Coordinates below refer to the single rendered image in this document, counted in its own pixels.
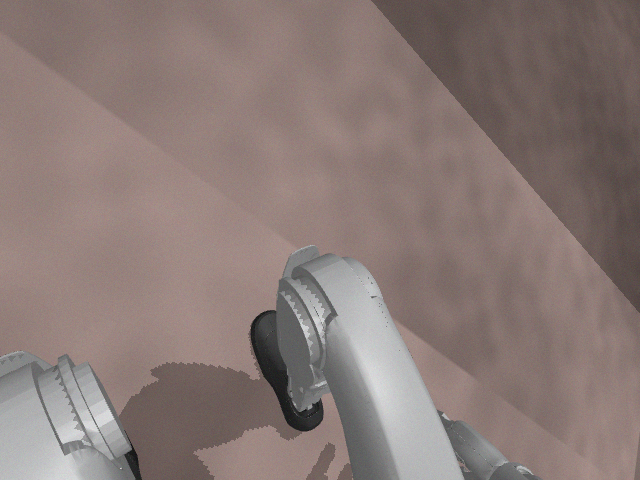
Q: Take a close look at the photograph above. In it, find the right robot foot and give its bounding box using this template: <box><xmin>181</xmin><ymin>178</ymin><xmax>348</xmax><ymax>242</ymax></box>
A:
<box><xmin>251</xmin><ymin>310</ymin><xmax>323</xmax><ymax>431</ymax></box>

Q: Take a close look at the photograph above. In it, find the right robot hand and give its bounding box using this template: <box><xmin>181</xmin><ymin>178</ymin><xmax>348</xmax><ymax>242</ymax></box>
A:
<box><xmin>436</xmin><ymin>409</ymin><xmax>510</xmax><ymax>480</ymax></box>

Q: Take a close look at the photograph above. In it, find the left robot foot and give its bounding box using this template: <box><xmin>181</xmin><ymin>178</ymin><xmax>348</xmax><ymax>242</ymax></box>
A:
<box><xmin>125</xmin><ymin>433</ymin><xmax>142</xmax><ymax>480</ymax></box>

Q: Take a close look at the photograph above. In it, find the right robot arm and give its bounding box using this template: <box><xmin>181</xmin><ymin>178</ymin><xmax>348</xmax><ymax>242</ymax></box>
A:
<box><xmin>489</xmin><ymin>462</ymin><xmax>543</xmax><ymax>480</ymax></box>

